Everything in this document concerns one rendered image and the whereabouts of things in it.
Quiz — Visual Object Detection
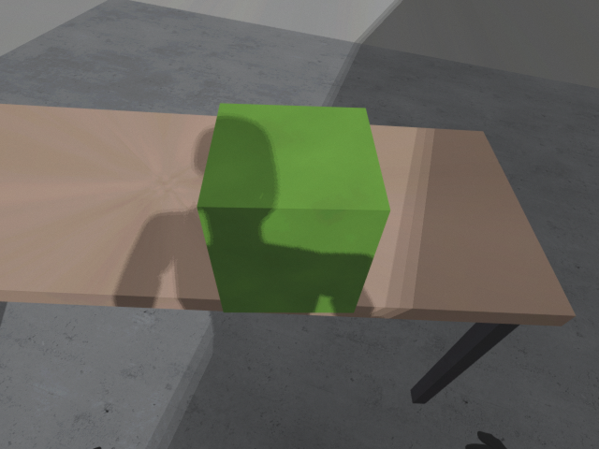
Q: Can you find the carton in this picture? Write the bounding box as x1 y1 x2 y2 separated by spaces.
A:
197 103 390 312

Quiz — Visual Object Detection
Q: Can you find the table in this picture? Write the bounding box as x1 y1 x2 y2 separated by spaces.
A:
0 104 576 404

